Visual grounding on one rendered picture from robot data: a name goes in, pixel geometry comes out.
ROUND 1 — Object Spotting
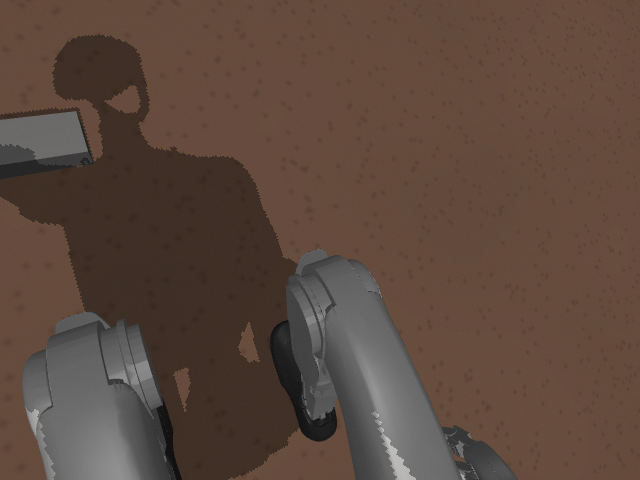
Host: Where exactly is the right robot hand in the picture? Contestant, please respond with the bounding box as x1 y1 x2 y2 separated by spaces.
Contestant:
442 425 518 480

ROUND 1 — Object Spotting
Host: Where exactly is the carton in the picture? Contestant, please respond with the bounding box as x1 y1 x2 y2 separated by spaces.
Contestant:
0 111 94 179

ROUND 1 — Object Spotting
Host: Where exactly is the right robot foot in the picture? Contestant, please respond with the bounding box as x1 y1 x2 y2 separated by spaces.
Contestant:
270 320 337 442

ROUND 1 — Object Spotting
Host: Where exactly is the left robot foot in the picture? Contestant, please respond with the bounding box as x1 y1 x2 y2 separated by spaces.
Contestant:
157 395 182 480

